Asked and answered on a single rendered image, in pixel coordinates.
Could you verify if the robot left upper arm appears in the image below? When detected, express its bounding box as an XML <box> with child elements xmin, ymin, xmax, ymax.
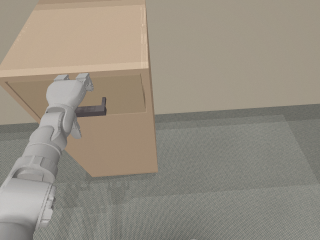
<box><xmin>0</xmin><ymin>177</ymin><xmax>57</xmax><ymax>240</ymax></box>

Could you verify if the left robot hand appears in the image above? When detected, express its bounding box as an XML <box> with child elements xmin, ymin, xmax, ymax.
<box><xmin>46</xmin><ymin>73</ymin><xmax>94</xmax><ymax>139</ymax></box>

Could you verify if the cabinet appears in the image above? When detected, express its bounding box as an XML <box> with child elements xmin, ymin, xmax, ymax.
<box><xmin>0</xmin><ymin>0</ymin><xmax>158</xmax><ymax>177</ymax></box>

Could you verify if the drawer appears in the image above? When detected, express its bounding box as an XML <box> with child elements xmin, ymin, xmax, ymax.
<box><xmin>8</xmin><ymin>73</ymin><xmax>146</xmax><ymax>118</ymax></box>

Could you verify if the robot left forearm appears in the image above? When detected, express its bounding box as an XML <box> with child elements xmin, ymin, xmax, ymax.
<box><xmin>0</xmin><ymin>103</ymin><xmax>75</xmax><ymax>197</ymax></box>

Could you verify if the handle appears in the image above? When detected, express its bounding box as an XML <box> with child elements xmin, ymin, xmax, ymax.
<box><xmin>74</xmin><ymin>97</ymin><xmax>107</xmax><ymax>118</ymax></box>

